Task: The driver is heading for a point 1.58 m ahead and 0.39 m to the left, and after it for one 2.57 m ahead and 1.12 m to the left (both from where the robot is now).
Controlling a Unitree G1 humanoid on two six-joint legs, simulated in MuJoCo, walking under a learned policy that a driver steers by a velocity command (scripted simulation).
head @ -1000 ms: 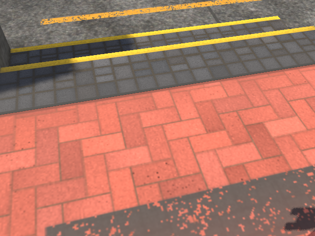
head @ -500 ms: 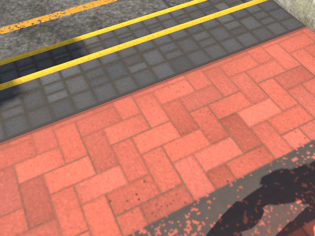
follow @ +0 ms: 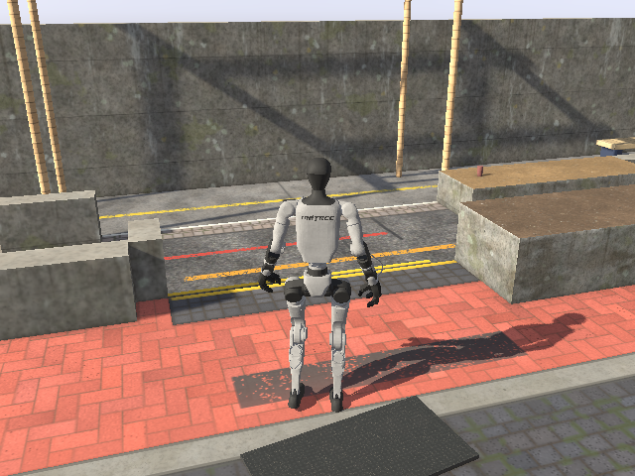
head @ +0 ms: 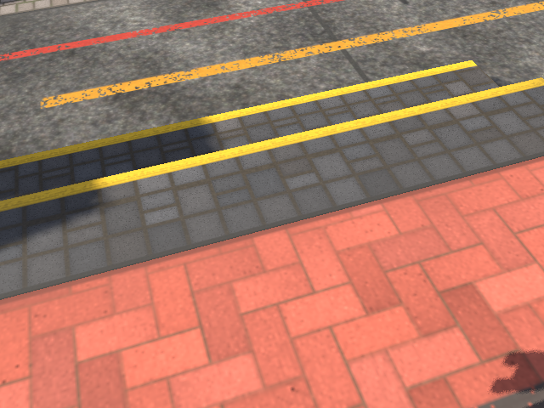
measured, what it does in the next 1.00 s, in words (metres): walks ahead, turning left: left foot, then right foot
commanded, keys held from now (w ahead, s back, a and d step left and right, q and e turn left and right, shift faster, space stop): w+q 0.72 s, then w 0.28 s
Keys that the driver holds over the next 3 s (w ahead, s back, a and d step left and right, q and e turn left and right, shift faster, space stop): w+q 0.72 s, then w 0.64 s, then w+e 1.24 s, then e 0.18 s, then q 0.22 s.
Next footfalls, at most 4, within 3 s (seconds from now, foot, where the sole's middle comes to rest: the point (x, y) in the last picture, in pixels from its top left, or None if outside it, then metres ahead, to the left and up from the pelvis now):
0.36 left None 0.30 0.16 -0.78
0.88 right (239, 361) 0.64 0.12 -0.78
1.38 left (126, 320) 0.77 0.43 -0.78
1.92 right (155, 224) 1.11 0.39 -0.78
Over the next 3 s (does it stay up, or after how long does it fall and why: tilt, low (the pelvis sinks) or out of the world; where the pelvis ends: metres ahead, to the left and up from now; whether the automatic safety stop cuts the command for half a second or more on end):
stays up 1.47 0.38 -0.18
